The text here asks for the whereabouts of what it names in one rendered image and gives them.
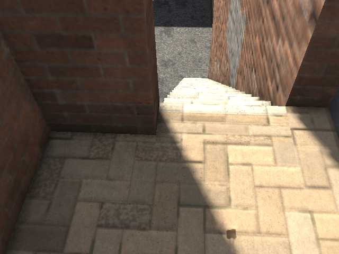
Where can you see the stairs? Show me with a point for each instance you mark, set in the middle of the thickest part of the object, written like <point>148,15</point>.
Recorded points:
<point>207,91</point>

